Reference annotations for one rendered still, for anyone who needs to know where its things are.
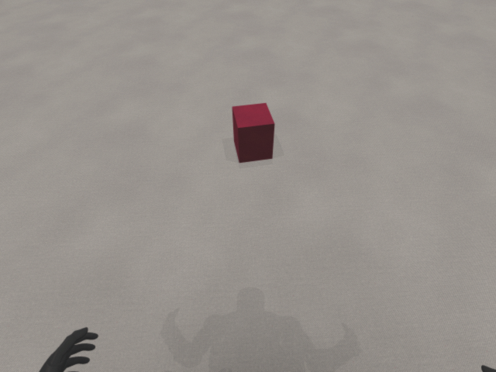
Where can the robot left hand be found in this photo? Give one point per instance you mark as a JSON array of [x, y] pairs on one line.
[[59, 360]]

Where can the carton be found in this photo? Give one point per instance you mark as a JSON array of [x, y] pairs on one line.
[[253, 130]]

